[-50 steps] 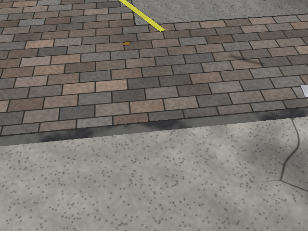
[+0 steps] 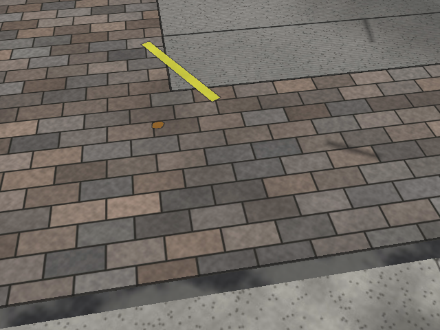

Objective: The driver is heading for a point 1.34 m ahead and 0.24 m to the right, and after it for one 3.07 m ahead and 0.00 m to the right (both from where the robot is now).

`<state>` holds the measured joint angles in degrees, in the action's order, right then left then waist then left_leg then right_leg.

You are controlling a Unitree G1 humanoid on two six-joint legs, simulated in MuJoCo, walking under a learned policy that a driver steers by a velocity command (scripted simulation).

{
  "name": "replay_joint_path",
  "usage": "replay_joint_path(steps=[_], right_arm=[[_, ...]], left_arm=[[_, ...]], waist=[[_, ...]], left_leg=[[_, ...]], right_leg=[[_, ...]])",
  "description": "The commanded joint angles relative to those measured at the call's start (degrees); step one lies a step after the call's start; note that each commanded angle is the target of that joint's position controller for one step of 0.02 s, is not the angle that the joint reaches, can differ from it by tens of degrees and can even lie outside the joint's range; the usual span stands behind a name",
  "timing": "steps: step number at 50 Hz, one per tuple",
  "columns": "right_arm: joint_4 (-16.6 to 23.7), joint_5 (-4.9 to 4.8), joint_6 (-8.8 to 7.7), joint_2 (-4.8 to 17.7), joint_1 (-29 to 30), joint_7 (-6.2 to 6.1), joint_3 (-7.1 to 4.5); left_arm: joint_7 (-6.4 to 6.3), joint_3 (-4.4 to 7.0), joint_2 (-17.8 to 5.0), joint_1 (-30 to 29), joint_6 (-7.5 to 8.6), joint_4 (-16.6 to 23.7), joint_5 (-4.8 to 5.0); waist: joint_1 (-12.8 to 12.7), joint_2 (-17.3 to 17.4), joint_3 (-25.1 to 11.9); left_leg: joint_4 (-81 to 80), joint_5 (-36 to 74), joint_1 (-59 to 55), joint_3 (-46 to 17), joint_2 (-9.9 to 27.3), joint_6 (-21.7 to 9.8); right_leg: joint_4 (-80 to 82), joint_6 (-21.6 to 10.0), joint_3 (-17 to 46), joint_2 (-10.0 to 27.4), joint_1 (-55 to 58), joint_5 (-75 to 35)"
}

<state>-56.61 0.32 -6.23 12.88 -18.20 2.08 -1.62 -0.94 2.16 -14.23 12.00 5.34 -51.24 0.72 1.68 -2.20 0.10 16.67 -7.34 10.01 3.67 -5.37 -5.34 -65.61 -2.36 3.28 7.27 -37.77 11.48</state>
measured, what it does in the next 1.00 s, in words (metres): walks ahead: right foot, then left foot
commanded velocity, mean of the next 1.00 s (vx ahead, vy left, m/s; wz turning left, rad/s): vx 0.50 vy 0.00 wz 0.00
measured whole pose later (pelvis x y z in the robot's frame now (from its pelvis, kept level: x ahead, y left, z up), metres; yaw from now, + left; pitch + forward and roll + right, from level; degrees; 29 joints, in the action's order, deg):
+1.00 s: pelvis +0.55 -0.01 -0.01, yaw +1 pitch +2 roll +0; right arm -51.4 -0.2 -5.9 14.0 -9.4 2.0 -3.1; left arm -0.2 2.7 -14.5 17.5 5.6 -55.5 1.4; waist -0.3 -1.4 1.5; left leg 27.1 -8.5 20.5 3.7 -2.0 -3.8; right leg -67.8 -3.0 1.8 2.2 -22.3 21.4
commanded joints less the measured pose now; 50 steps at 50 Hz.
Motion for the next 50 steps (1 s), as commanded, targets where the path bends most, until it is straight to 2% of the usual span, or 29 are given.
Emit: replay_joint_path(steps=[1,6,9,11,13,14,15,16,17,18,19,20,21,22,23,25,28,32,38,41,42,43,44,45,46,47,48,49,50], right_arm=[[3.03,-0.05,-1.01,7.45,2.15,-1.13,-1.16],[1.65,-1.14,-0.11,9.39,-3.67,-2.09,-1.52],[0.4,-1.49,0.62,9.57,-6.44,-2.14,-1.69],[-0.02,-1.5,1.21,9.87,-6.9,-2.29,-1.94],[0.17,-1.52,1.83,10.75,-5.53,-2.4,-2.28],[0.53,-1.34,2.13,10.53,-4.24,-2.39,-2.13],[1.28,-0.67,2.23,8.65,-3.7,-2.35,-1.38],[2.89,-0.02,1.38,3.46,-7.96,-2.03,0.36],[2.11,-1.02,-0.18,1.37,-10.26,-1.65,1.14],[2.91,-2.37,-1.25,8.11,-5.79,-1.42,-0.51],[4.43,-2.92,-1.63,9.46,-0.97,-1.44,-0.88],[4.77,-2.27,-1.4,8.74,1.32,-1.78,-1.02],[4.78,-1.48,-0.66,8.21,1.54,-2.09,-1.47],[4.52,-1.32,0.21,6.82,0.4,-2.13,-1.44],[4.14,-1.25,0.9,5.45,-0.63,-2.2,-1.34],[4.8,-1.04,1.64,5.03,0.56,-2.39,-1.51],[7.15,-0.56,1.69,4.97,7.29,-2.42,-1.77],[9.36,-0.83,1.23,3.78,15.48,-1.79,-1.38],[12.69,-1.52,0.42,4.19,23.7,-0.07,-1.02],[12.37,-1.53,-0.15,6.23,20.01,0.52,-1.83],[10.77,-1.42,-0.21,7.77,14.37,0.35,-2.78],[7.52,-1.36,-0.15,10.62,4.14,-0.05,-4.3],[5.52,-0.64,0.09,15.46,-6.5,-0.71,-5.5],[4.61,-0.33,0.23,17.28,-8.09,-0.2,-5.59],[5.09,-0.95,0.07,11.85,-6.02,-0.16,-4.18],[6.13,-1.13,-0.08,9.53,-0.89,-0.37,-3.49],[7.18,-0.85,-0.15,8.38,4.02,-0.31,-2.98],[7.44,-0.34,-0.24,6.76,6.57,-0.1,-2.56],[7.08,0.25,-0.4,5.68,7.12,0.03,-2.17]], left_arm=[[-0.42,0.79,-2.65,1.96,-0.24,2.48,-0.72],[0.57,0.29,-1.62,-9.2,0.46,5.46,-0.01],[1.64,0.09,-1.99,-13.79,0.72,7.27,0.49],[2.42,0.21,-2.79,-14.82,1.18,8.31,0.57],[2.81,0.88,-4.42,-11.22,1.68,7.92,0.53],[2.7,1.91,-6.13,-5.24,1.83,6.26,0.42],[2.31,3.53,-9.61,5.74,1.96,3.1,0.31],[1.99,5.11,-16.23,15.31,1.76,1.52,-0.91],[2.3,4.62,-14.43,17.41,1.42,0.62,-0.65],[2.35,3.19,-9.98,13.44,1.55,1.34,-0.34],[2.25,2.4,-7.61,7.96,1.44,2.72,-0.31],[2.51,1.79,-6.01,3.42,1.37,3.43,-0.51],[2.75,1.32,-4.44,1.24,1.51,3.67,-0.77],[2.99,1.11,-3.75,0.81,1.54,3.21,-1.03],[3.08,1.2,-3.9,1.64,1.69,2.52,-1.01],[2.73,1.64,-5.53,3.71,1.9,1.14,-1.01],[1.72,1.89,-6.5,6.62,1.4,-0.26,-0.94],[0.91,1.89,-7.24,9.64,0.9,-1.6,-0.42],[0.37,2.41,-7.95,14.06,-0.35,-4.63,0.19],[0.09,2.95,-9.19,12.09,-1.08,-4.58,0.27],[0.08,2.95,-9.32,10.74,-1.38,-4.3,0.2],[0.11,2.4,-8.01,10.06,-1.6,-3.79,-0.17],[0.1,1.43,-6.09,11.05,-1.45,-2.28,-1.33],[0.95,-0.66,1.95,18.44,0.0,-2.79,-0.59],[1.16,0.75,-4.7,14.15,1.34,-3.11,0.9],[1.24,1.52,-7.51,8.48,2.1,-1.19,1.93],[0.75,1.61,-7.37,5.6,2.17,-0.59,1.63],[0.33,2.09,-6.88,4.26,1.75,-0.41,0.66],[0.29,2.2,-5.74,5.75,0.97,-0.54,0.41]], waist=[[-2.65,4.4,3.14],[1.44,4.54,3.34],[2.93,4.99,4.6],[2.54,5.35,4.73],[-0.16,6.5,2.79],[-3.59,6.43,-0.63],[-7.99,4.78,-7.77],[-8.56,-6.56,-17.74],[-7.89,-15.13,-22.97],[-7.76,-9.57,-15.91],[-6.31,-5.86,-9.94],[-4.42,-1.36,-5.82],[-2.62,-1.27,-3.64],[-1.32,-2.1,-2.71],[-0.74,-2.13,-2.24],[-0.17,-1.31,-0.7],[-1.48,-0.62,1.03],[-3.86,-1.09,2.7],[-5.66,-1.32,5.57],[-2.56,-2.82,2.68],[0.69,-3.26,-0.79],[5.05,-2.15,-6.89],[7.56,6.33,-15.84],[2.98,21.05,-22.54],[4.73,14.12,-18.62],[3.8,11.01,-10.75],[1.69,5.26,-6.8],[0.06,4.0,-3.77],[-1.79,5.69,-3.49]], left_leg=[[-11.75,4.7,5.91,-11.84,15.94,-9.72],[-10.65,4.84,-0.71,-9.1,15.44,-7.02],[-8.23,3.81,-6.52,-9.77,17.64,-6.76],[-5.73,4.67,-10.13,-10.62,19.45,-6.13],[-1.17,12.18,-11.49,-10.68,19.99,-4.98],[5.93,21.9,-10.76,-8.75,17.9,-3.77],[19.3,24.53,-5.08,-5.77,14.34,-1.99],[42.64,6.74,15.55,-1.23,7.06,1.95],[55.48,-23.76,29.36,-6.75,1.47,2.99],[60.83,-21.96,34.87,-10.89,5.41,1.65],[59.95,-16.58,35.26,-9.29,8.58,0.89],[56.32,-11.88,32.75,-7.99,10.96,1.2],[52.46,-8.9,29.66,-8.07,12.77,1.44],[50.58,-7.16,26.66,-7.89,13.42,1.76],[49.45,-6.19,25.35,-7.33,13.4,2.14],[46.27,-3.18,27.38,-6.91,13.66,2.99],[37.06,4.38,32.44,-6.67,13.79,4.14],[23.6,13.37,30.23,-4.78,11.96,4.17],[14.84,9.37,31.7,-4.36,10.44,2.37],[12.75,3.45,22.94,-2.29,7.91,0.2],[11.97,3.13,14.37,-0.41,5.75,-0.93],[12.46,4.5,0.06,-0.71,5.57,-2.71],[13.02,4.91,-18.2,-15.51,17.77,-6.64],[4.29,-6.48,-34.12,-43.02,28.46,-15.39],[1.02,-11.41,-31.06,-43.45,26.55,-12.78],[0.13,-8.14,-23.01,-34.44,24.9,-10.09],[-1.37,-1.72,-14.08,-27.84,22.97,-8.75],[-3.14,2.77,-7.21,-23.03,20.79,-8.09],[-4.82,4.5,-3.47,-20.12,19.45,-7.7]], right_leg=[[7.87,1.56,0.04,2.43,-1.51,-9.02],[27.02,2.16,-2.52,-0.66,0.5,-17.88],[32.14,1.68,-2.58,-1.54,-0.17,-15.04],[34.65,0.27,-2.53,-2.09,0.37,-10.74],[36.93,-1.43,-3.89,-3.84,6.85,-6.62],[38.24,-2.73,-5.52,-5.81,15.24,-5.92],[37.23,-5.09,-3.52,-4.25,30.44,-7.3],[37.84,-12.64,17.64,10.6,54.02,-5.31],[47.2,-17.78,38.74,16.88,62.11,1.7],[48.32,-14.74,33.87,14.92,56.42,3.86],[48.99,-12.47,24.75,12.84,48.19,0.2],[51.18,-11.36,18.33,10.23,39.83,-4.8],[53.21,-10.3,13.88,7.87,34.5,-7.46],[54.99,-9.92,11.23,6.44,31.1,-8.66],[56.12,-10.31,9.3,5.65,29.36,-11.04],[57.5,-11.0,6.3,5.28,28.6,-15.93],[58.45,-10.67,3.87,5.09,30.82,-18.63],[59.55,-8.96,0.5,3.55,31.86,-15.44],[56.08,-8.4,0.87,7.37,41.72,-15.5],[50.15,-6.94,0.36,7.98,43.68,-28.12],[43.71,-5.95,-1.14,6.4,42.65,-37.6],[31.91,-4.27,-3.38,3.14,37.55,-39.47],[12.06,-2.13,-6.13,-1.26,23.99,-19.73],[-5.12,0.67,-1.66,-11.54,2.67,20.22],[-11.44,-0.55,4.78,-8.31,-3.52,21.0],[-11.28,-1.48,3.17,-5.43,-6.29,15.56],[-8.5,-1.37,1.58,-2.23,-3.5,9.75],[-5.25,-1.11,1.07,-0.54,-0.92,6.67],[-3.29,-1.09,1.51,0.87,2.67,4.63]])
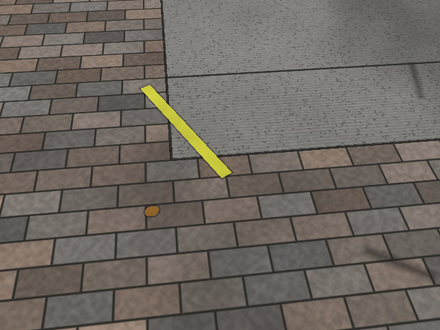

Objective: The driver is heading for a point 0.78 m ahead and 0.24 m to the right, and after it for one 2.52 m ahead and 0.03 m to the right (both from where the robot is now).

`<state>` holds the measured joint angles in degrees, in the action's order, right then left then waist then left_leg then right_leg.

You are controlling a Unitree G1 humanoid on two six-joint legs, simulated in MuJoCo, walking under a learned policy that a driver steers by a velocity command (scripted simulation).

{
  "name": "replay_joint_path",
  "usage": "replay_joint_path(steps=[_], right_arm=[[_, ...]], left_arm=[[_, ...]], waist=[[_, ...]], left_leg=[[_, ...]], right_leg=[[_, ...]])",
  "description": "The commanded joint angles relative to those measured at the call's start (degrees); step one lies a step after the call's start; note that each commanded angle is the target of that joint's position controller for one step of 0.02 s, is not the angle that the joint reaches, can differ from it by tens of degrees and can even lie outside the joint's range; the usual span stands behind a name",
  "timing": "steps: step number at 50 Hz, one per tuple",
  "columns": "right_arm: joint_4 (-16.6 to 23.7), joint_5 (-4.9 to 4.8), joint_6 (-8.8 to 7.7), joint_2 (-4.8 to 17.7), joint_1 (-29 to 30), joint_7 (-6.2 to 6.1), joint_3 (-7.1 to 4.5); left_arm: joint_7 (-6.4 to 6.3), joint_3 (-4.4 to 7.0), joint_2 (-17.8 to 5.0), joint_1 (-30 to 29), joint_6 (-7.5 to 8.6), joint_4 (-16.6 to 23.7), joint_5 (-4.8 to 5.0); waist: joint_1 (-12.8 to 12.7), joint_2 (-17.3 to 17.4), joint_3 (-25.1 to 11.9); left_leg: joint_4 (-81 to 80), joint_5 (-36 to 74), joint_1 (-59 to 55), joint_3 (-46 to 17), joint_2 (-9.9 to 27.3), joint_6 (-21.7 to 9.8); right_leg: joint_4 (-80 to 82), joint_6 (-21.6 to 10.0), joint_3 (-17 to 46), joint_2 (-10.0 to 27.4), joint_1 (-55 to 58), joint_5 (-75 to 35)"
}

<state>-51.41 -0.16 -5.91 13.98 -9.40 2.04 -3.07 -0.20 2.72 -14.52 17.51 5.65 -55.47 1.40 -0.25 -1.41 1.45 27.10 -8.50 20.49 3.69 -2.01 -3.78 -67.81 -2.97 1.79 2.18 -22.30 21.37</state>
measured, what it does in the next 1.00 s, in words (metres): walks ahead: right foot, then left foot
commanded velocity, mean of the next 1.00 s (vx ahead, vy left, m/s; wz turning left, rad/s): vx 0.37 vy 0.00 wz -0.06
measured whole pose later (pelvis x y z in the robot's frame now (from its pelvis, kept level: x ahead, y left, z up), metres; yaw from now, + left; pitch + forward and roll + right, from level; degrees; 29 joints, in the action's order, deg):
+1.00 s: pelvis +0.45 -0.04 +0.00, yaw -6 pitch +2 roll -1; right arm -50.4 1.0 -2.7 13.3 -3.6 -2.2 -3.4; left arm -1.4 3.7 -15.7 12.6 1.6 -53.8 1.0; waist -2.0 -1.1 1.7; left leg 28.7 -7.2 24.0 1.7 1.7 -1.4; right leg -52.6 0.0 1.4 -3.5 -20.7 32.0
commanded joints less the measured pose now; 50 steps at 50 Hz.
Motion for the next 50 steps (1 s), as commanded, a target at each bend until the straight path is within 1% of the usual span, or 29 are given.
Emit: replay_joint_path(steps=[1,3,5,7,11,15,18,20,21,22,23,24,25,26,27,28,29,31,33,37,39,42,44,45,46,47,48,49,50], right_arm=[[1.34,0.72,-0.81,4.23,-2.14,0.16,-0.68],[0.16,0.46,-1.02,5.7,-3.96,-0.25,-1.0],[-0.66,0.42,-0.89,7.24,-5.91,-1.03,-1.36],[-1.38,0.29,-0.44,7.42,-7.84,-1.68,-1.32],[-2.66,-0.25,0.0,7.79,-11.13,-2.22,-1.19],[-4.76,-0.57,0.79,8.24,-15.07,-2.34,-1.38],[-5.67,-0.81,1.61,8.97,-15.5,-2.7,-1.88],[-5.36,-0.9,2.01,9.94,-13.5,-2.85,-2.25],[-5.01,-0.94,2.28,9.8,-11.94,-2.85,-2.17],[-4.32,-0.54,2.33,8.28,-11.38,-2.81,-1.53],[-3.03,0.23,1.6,3.21,-16.22,-2.43,0.07],[-3.94,-0.43,0.14,0.95,-18.03,-1.95,0.96],[-3.02,-1.91,-0.99,6.94,-13.36,-1.64,-0.6],[-1.56,-2.66,-1.49,8.11,-8.55,-1.64,-0.85],[-1.25,-2.13,-1.34,7.46,-6.27,-2.02,-1.0],[-1.49,-1.26,-0.57,7.14,-6.27,-2.5,-1.55],[-2.01,-0.93,0.37,5.78,-8.08,-2.71,-1.54],[-2.78,-0.53,1.63,3.47,-10.67,-3.15,-1.43],[-1.67,0.05,2.15,3.28,-8.16,-3.41,-1.48],[0.01,0.3,2.48,2.03,-0.6,-2.99,-0.72],[0.86,0.23,2.72,3.03,2.63,-2.99,-0.87],[2.27,0.3,2.72,5.07,5.74,-3.26,-1.32],[1.74,0.46,2.25,6.37,3.24,-3.35,-1.96],[0.73,0.78,1.9,7.86,0.32,-3.54,-2.56],[0.4,1.65,1.75,11.37,-2.96,-4.1,-3.4],[0.52,1.81,2.57,14.48,-5.05,-4.84,-4.09],[0.73,1.22,3.25,11.15,-7.02,-4.86,-3.3],[1.9,1.13,3.4,8.95,-4.84,-4.8,-2.53],[3.08,1.11,3.61,8.23,-0.72,-5.0,-2.3]], left_arm=[[-0.48,1.58,-4.06,1.37,-0.06,3.42,-0.29],[-0.67,1.65,-3.14,0.65,-1.01,3.77,-0.43],[-0.83,1.89,-3.59,-3.83,-1.31,5.39,-0.94],[-0.68,1.92,-3.3,-7.76,-1.21,6.65,-1.18],[0.09,1.33,-2.01,-15.27,-0.72,8.66,-0.87],[1.27,0.78,-1.96,-21.73,-0.3,10.92,-0.33],[2.37,0.74,-2.78,-23.36,0.31,12.41,-0.1],[2.58,1.57,-4.81,-18.7,0.6,11.53,-0.15],[2.39,2.63,-6.56,-11.81,0.65,9.47,-0.35],[1.91,4.08,-9.71,-1.29,0.6,6.34,-0.62],[1.43,5.46,-15.5,7.75,0.41,4.76,-1.9],[1.65,4.67,-13.48,8.9,0.12,4.04,-1.21],[1.67,3.38,-9.65,4.98,0.19,4.68,-0.76],[1.52,2.69,-7.43,-0.09,0.17,5.96,-0.88],[1.75,2.11,-5.91,-4.23,0.27,6.48,-1.26],[1.93,1.57,-4.31,-6.94,0.55,6.82,-1.82],[2.14,1.35,-3.81,-7.7,0.68,6.52,-2.2],[2.05,1.36,-4.42,-6.48,1.01,5.1,-2.42],[1.22,1.49,-5.83,-6.11,0.86,4.2,-2.62],[0.02,1.35,-6.8,-4.74,-0.27,2.81,-2.28],[-0.08,1.45,-7.55,-2.65,-0.86,1.52,-1.83],[-0.36,2.12,-8.95,-2.64,-2.09,1.08,-0.92],[-0.9,2.36,-8.76,-3.83,-2.87,1.55,-0.14],[-1.14,2.29,-8.16,-3.83,-3.14,2.02,-0.05],[-1.3,1.66,-5.97,-3.74,-2.96,3.62,-0.86],[-1.35,0.79,-1.63,1.16,-2.63,3.67,-1.54],[-1.46,0.99,-3.45,1.61,-2.92,4.24,-0.89],[-1.4,2.42,-7.53,-0.44,-3.65,4.71,0.09],[-1.77,2.87,-7.67,-2.69,-4.8,5.3,0.47]], waist=[[-0.55,5.46,-4.45],[-1.11,5.11,-2.52],[-0.34,4.01,-0.77],[0.63,3.84,-0.09],[2.97,4.45,1.41],[5.11,4.53,3.46],[4.36,5.36,3.7],[1.16,6.8,0.69],[-2.7,6.79,-3.36],[-6.88,5.26,-10.05],[-6.69,-5.95,-19.89],[-5.93,-14.21,-25.34],[-6.08,-9.61,-18.25],[-4.84,-6.27,-11.53],[-2.87,-1.9,-6.71],[-0.75,-1.83,-4.01],[0.9,-2.54,-3.41],[2.65,-2.11,-3.32],[3.15,-2.35,-2.95],[0.85,-2.93,-4.15],[-0.52,-2.91,-4.28],[-1.07,-3.68,-2.88],[0.97,-3.57,-3.47],[2.26,-2.21,-4.68],[2.28,2.16,-9.37],[0.48,13.85,-13.43],[2.94,17.28,-17.99],[2.39,11.94,-16.4],[1.29,8.95,-13.36]], left_leg=[[-16.78,6.43,-12.03,-18.36,15.25,-9.5],[-18.93,8.86,-9.86,-15.12,14.71,-10.16],[-20.15,10.93,-10.78,-13.58,14.83,-10.33],[-20.52,12.08,-12.59,-11.83,14.26,-9.5],[-20.93,11.16,-14.32,-8.01,12.45,-7.52],[-18.92,10.75,-20.88,-7.87,14.61,-7.56],[-15.32,15.08,-25.68,-8.49,17.14,-6.82],[-10.15,27.42,-26.21,-7.75,17.05,-5.57],[-2.53,36.17,-24.73,-5.87,15.01,-4.4],[10.03,34.24,-17.47,-3.75,11.85,-2.61],[32.83,12.24,3.57,-0.76,4.63,1.01],[45.86,-23.25,16.29,-6.78,-1.68,2.16],[50.99,-22.19,22.02,-10.78,2.28,0.83],[50.03,-17.19,22.95,-9.01,5.37,-0.01],[46.1,-12.43,20.69,-7.68,7.87,0.13],[42.46,-9.98,16.92,-7.69,9.4,0.48],[40.84,-9.23,12.98,-7.62,9.78,0.99],[37.62,-8.62,9.64,-6.55,9.11,2.35],[31.38,-4.22,10.7,-5.94,8.74,3.65],[14.22,8.08,6.07,-4.18,6.88,3.93],[10.13,9.26,4.79,-4.49,5.63,4.2],[6.2,4.11,6.57,-5.43,4.38,3.76],[0.16,5.06,3.09,-5.4,3.55,2.77],[-4.46,13.92,-2.98,-5.54,4.11,1.78],[-2.56,31.89,-13.44,-10.79,10.82,-0.69],[0.39,49.61,-28.23,-20.07,22.32,-9.21],[-2.36,46.39,-29.14,-27.83,28.68,-15.0],[-4.49,35.02,-25.4,-25.54,26.67,-14.1],[-6.01,24.45,-21.2,-21.58,23.79,-11.51]], right_leg=[[0.57,-0.26,2.78,6.3,-11.15,-6.03],[4.01,0.55,1.98,6.83,-12.27,-8.04],[9.43,1.72,1.74,7.19,-16.67,-13.03],[15.57,2.37,1.4,6.96,-19.26,-18.82],[28.19,2.31,-0.71,4.81,-17.34,-27.55],[34.73,1.81,-1.62,3.34,-18.49,-25.9],[37.68,0.02,-1.71,2.53,-17.71,-20.5],[39.05,-1.72,-3.53,0.11,-9.03,-17.04],[40.24,-3.09,-5.26,-1.95,0.87,-17.66],[38.88,-5.36,-2.98,-0.04,16.81,-19.52],[38.98,-12.83,18.57,14.99,40.5,-16.89],[48.76,-17.86,39.7,21.71,47.67,-10.18],[50.18,-14.76,34.61,19.49,41.93,-6.18],[51.26,-12.47,25.92,17.37,33.21,-8.19],[53.54,-11.25,19.67,14.97,24.05,-12.61],[55.02,-10.13,14.94,12.86,17.64,-20.49],[55.82,-9.85,11.62,11.8,13.67,-28.04],[55.74,-10.68,6.16,10.8,10.04,-43.62],[55.59,-10.75,2.28,9.98,9.33,-51.53],[54.77,-8.18,-2.78,7.06,9.97,-50.77],[53.67,-8.34,-0.82,7.65,11.92,-48.23],[49.76,-8.71,3.9,9.25,15.64,-44.54],[45.27,-7.15,7.07,8.71,16.83,-38.44],[41.53,-5.09,7.17,6.31,15.17,-34.49],[33.87,-2.41,4.81,2.16,9.81,-26.23],[20.23,1.59,-0.49,-5.62,-5.51,1.97],[7.45,3.8,-0.13,-7.05,-11.03,21.75],[0.14,4.09,2.13,-4.19,-13.19,19.53],[-2.16,4.58,1.87,-2.13,-14.88,14.75]])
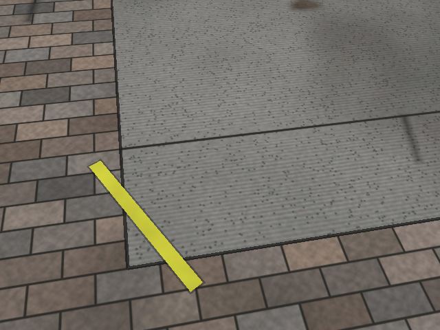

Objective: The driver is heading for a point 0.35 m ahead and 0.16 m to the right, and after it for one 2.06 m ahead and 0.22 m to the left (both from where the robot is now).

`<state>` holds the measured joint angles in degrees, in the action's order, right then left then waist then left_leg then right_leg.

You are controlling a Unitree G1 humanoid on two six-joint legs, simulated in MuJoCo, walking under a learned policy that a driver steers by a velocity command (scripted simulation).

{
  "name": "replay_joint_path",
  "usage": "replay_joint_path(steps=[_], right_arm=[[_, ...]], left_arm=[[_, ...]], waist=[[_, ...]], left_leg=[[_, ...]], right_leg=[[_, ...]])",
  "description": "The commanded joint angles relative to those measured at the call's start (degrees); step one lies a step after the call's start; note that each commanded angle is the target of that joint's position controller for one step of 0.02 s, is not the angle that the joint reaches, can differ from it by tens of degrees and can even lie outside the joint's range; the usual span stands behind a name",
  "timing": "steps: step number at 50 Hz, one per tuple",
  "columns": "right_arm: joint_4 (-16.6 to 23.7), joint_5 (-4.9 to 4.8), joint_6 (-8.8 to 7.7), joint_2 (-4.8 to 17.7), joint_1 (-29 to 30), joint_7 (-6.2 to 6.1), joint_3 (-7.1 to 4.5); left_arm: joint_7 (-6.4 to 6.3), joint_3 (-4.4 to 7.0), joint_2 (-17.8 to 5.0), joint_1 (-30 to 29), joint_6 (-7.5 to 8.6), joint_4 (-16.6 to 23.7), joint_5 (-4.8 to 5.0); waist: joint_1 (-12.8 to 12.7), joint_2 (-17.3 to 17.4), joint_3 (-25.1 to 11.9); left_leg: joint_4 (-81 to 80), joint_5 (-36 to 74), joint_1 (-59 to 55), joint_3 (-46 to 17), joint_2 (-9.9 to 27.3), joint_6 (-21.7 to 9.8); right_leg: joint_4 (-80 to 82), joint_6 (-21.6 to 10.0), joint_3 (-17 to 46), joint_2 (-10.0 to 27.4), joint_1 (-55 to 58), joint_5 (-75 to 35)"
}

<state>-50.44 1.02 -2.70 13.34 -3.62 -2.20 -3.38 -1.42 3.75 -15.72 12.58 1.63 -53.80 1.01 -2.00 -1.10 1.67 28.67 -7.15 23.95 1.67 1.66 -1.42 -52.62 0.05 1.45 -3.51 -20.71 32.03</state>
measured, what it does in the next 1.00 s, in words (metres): steps on the spot, turning right: right foot, then left foot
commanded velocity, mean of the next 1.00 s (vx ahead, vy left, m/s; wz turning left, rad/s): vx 0.07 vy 0.00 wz -0.53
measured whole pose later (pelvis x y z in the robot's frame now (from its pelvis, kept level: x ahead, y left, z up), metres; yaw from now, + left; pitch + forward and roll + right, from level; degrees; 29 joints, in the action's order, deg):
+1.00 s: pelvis +0.06 -0.05 +0.01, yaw -33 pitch +2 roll +0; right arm -48.7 0.3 -1.6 15.1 -9.5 -1.7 -4.1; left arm -1.1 5.4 -18.7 10.7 -1.9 -39.2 0.8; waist 1.3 -2.4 1.5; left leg 22.4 -14.3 10.4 1.8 1.6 -0.2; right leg -57.4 3.5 3.8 -1.4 -32.0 22.1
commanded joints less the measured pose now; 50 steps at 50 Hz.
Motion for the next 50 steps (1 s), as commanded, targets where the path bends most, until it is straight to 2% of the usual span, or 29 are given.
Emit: replay_joint_path(steps=[1,3,6,8,11,14,15,16,17,18,19,20,21,22,24,29,32,34,36,38,39,40,41,42,43,44,45,47,50], right_arm=[[2.98,-0.34,0.61,8.17,-2.97,-0.85,-1.74],[3.05,0.26,1.21,8.15,0.22,-0.94,-1.66],[2.33,0.4,1.55,8.94,0.62,-1.54,-1.94],[2.19,0.01,1.62,10.19,1.09,-1.78,-2.29],[1.86,-0.64,2.01,11.94,0.77,-1.67,-2.76],[1.54,-2.1,2.73,12.29,1.59,-1.28,-2.96],[0.58,-2.42,3.11,10.71,-0.33,-1.03,-2.75],[0.28,-1.56,3.53,7.57,-2.35,-0.39,-2.2],[3.78,0.22,3.25,6.14,0.87,-0.43,-1.84],[5.58,0.08,2.87,7.71,6.66,-0.67,-2.4],[5.37,-1.13,2.92,8.94,5.76,-0.81,-2.93],[3.77,-1.17,3.02,9.59,3.12,-1.21,-3.41],[2.66,-0.65,3.13,10.32,1.88,-1.62,-3.78],[2.54,-0.27,3.03,10.12,1.29,-1.6,-3.87],[2.87,-0.67,2.54,8.95,0.93,-1.35,-3.78],[4.35,-1.11,1.92,7.45,3.46,-0.88,-2.97],[5.02,-1.68,1.15,7.94,4.72,0.44,-2.73],[5.51,-2.06,0.06,8.54,4.84,1.23,-2.74],[5.4,-2.44,-1.31,8.97,3.38,1.9,-2.83],[4.64,-2.31,-2.22,8.76,0.02,1.89,-2.97],[3.96,-1.78,-2.38,10.09,-3.03,1.68,-3.43],[3.23,-0.59,-2.17,13.11,-7.82,1.35,-4.04],[2.66,0.87,-1.35,18.38,-8.88,1.03,-4.83],[3.68,0.67,-1.34,15.31,-6.95,1.17,-4.33],[5.14,0.15,-1.15,11.91,-4.4,0.88,-3.4],[5.77,-0.21,-0.8,10.11,-2.5,0.75,-2.82],[6.05,-0.81,-0.37,9.47,-1.84,0.62,-2.49],[5.53,-0.76,0.3,10.52,-2.88,0.34,-2.47],[4.85,-1.0,1.18,11.8,-4.02,0.13,-2.74]], left_arm=[[-0.96,2.16,-6.21,2.09,-2.13,3.62,0.62],[-1.33,2.39,-4.74,2.64,-4.05,4.34,0.11],[-1.1,2.21,-3.35,1.76,-4.52,6.22,0.04],[-0.5,1.86,-2.94,-0.07,-4.39,7.59,-0.08],[0.57,2.16,-4.43,-1.02,-4.47,8.98,-0.1],[1.45,2.83,-5.0,2.56,-4.9,8.45,-0.49],[1.39,3.46,-6.06,4.57,-5.04,7.79,-0.84],[0.69,4.68,-10.57,5.62,-5.0,8.26,-0.99],[0.12,5.21,-16.51,4.49,-4.63,10.68,-1.45],[0.57,4.89,-15.1,5.26,-2.97,10.85,-3.53],[0.56,4.56,-13.93,1.93,-1.57,11.37,-3.3],[0.28,4.29,-12.37,-2.05,-0.99,12.28,-1.92],[0.05,3.54,-10.17,-4.28,-0.93,13.0,-0.87],[-0.25,3.06,-9.1,-4.57,-0.98,13.21,-0.64],[-0.7,2.67,-8.25,-2.37,-1.07,13.0,-0.83],[-1.39,3.29,-10.08,-0.05,-1.47,13.14,-0.37],[-1.15,3.52,-10.68,0.06,-1.56,13.51,0.01],[-0.83,3.5,-10.9,-0.33,-1.42,13.86,-0.13],[-0.59,3.35,-10.75,-0.7,-1.34,14.28,-0.08],[-0.79,2.94,-9.91,-3.62,-1.79,15.31,0.0],[-0.95,2.51,-8.66,-4.71,-1.89,16.13,-0.11],[-0.9,1.47,-5.01,-4.25,-1.88,17.01,-0.42],[-0.81,1.28,-3.21,-1.3,-1.57,19.1,0.31],[-0.6,2.51,-8.94,-1.62,-1.11,19.13,-0.41],[-0.33,3.56,-11.6,-1.26,-1.34,18.26,-0.25],[-0.37,3.81,-11.08,-0.32,-2.01,17.18,-0.3],[-0.38,3.74,-10.15,-0.23,-2.57,17.15,-0.46],[0.16,2.67,-6.62,-1.54,-2.97,18.13,-0.09],[0.7,1.27,-3.8,-4.62,-2.7,20.1,-0.38]], waist=[[2.12,7.43,-10.44],[0.65,9.18,-6.68],[0.74,10.28,-5.89],[1.3,9.92,-7.21],[1.61,10.18,-8.39],[-0.71,9.04,-7.93],[-1.14,6.24,-7.25],[-0.11,-6.61,-4.46],[0.96,-18.3,-2.35],[-2.09,-12.4,-4.99],[0.36,-9.38,-4.18],[2.24,-6.82,-3.98],[2.7,-6.3,-4.31],[3.1,-6.26,-4.94],[2.86,-5.57,-6.46],[1.07,-6.9,-5.8],[-0.2,-8.01,-4.99],[-0.38,-8.61,-4.09],[0.24,-8.37,-4.22],[3.38,-7.33,-3.2],[4.96,-6.42,-4.55],[5.55,0.04,-8.92],[2.17,15.44,-8.24],[2.66,13.94,-5.46],[2.18,10.29,-4.43],[1.52,8.67,-3.97],[1.65,8.83,-3.37],[2.34,9.21,-2.39],[3.57,9.85,-3.78]], left_leg=[[-9.91,13.83,-19.11,-16.08,18.12,-12.29],[-13.71,3.56,-9.31,-10.14,15.07,-10.95],[-15.14,3.54,-7.39,-4.75,14.47,-11.48],[-14.84,5.09,-8.47,-3.01,15.48,-11.48],[-13.82,4.77,-10.75,-2.06,17.37,-10.7],[-9.0,-0.61,-9.67,0.6,16.68,-6.81],[-3.84,-5.33,-6.64,2.78,14.53,-3.51],[10.65,-14.38,3.18,9.01,8.38,2.08],[24.64,-30.93,17.98,7.44,-0.33,6.2],[33.43,-30.34,17.53,-2.2,-0.87,4.91],[35.62,-24.11,17.96,-4.41,-0.01,3.6],[35.5,-18.76,17.77,-5.17,0.75,3.05],[35.32,-15.85,17.01,-5.35,0.97,3.14],[36.24,-13.53,15.13,-5.17,0.41,3.41],[35.33,-10.78,14.0,-5.34,-0.69,3.79],[21.19,-9.67,12.93,-6.68,-1.75,5.33],[13.17,-9.88,8.35,-6.13,-2.34,5.23],[9.05,-12.06,5.05,-5.91,-2.94,4.5],[4.47,-12.8,-0.17,-5.51,-3.57,3.29],[-5.97,-6.39,-7.83,-4.52,-3.82,2.12],[-9.86,-1.68,-14.76,-5.2,-1.36,1.22],[-10.16,2.05,-24.98,-12.5,8.24,-1.76],[-11.25,10.57,-29.48,-28.08,19.89,-10.23],[-11.69,12.8,-26.76,-31.93,24.48,-14.51],[-10.88,14.48,-25.17,-25.69,21.5,-13.24],[-10.16,14.64,-23.65,-20.07,17.42,-10.89],[-10.2,15.16,-22.75,-16.84,15.6,-9.8],[-11.37,20.53,-19.34,-11.11,13.2,-10.06],[-11.1,22.41,-19.04,-6.54,11.87,-10.22]], right_leg=[[-16.78,2.35,2.19,5.02,-15.92,0.22],[-14.59,3.1,0.12,5.53,-10.86,-5.2],[-6.89,3.02,-2.16,5.94,-7.76,-8.66],[-0.31,2.41,-2.67,6.75,-4.73,-10.46],[6.47,1.05,-4.2,6.54,-0.73,-11.56],[18.79,-2.11,-6.87,4.6,6.84,-17.6],[24.03,-4.26,-5.27,3.85,11.01,-20.07],[33.07,-8.75,9.27,12.89,15.31,-28.76],[35.24,-18.17,27.68,25.02,16.35,-40.45],[37.37,-21.02,29.05,24.97,12.03,-34.34],[37.63,-17.61,23.92,21.61,11.46,-30.07],[36.7,-13.7,19.96,18.75,11.21,-27.21],[36.11,-11.72,17.86,17.42,10.85,-27.65],[35.71,-11.44,16.55,16.27,9.93,-30.03],[35.06,-11.83,15.97,15.23,11.73,-33.05],[33.98,-12.24,18.99,14.43,15.62,-30.55],[37.62,-13.18,23.08,13.54,12.08,-9.28],[38.18,-13.66,25.69,13.26,10.15,-4.19],[37.58,-13.43,27.47,12.46,8.54,-2.61],[33.34,-11.32,26.61,9.03,6.16,-9.64],[28.87,-9.08,24.73,6.76,3.46,-15.42],[17.59,-5.68,19.26,3.16,-3.01,-11.0],[6.12,-2.67,7.74,-5.22,-16.55,4.12],[-4.38,-0.57,7.5,-0.14,-21.85,4.62],[-9.34,0.61,7.11,1.98,-21.71,0.71],[-11.43,1.86,6.28,2.58,-20.66,-2.26],[-12.62,2.79,6.09,2.82,-21.01,-5.0],[-10.56,3.86,3.74,2.63,-18.2,-9.09],[0.6,4.14,0.84,3.58,-12.66,-12.49]])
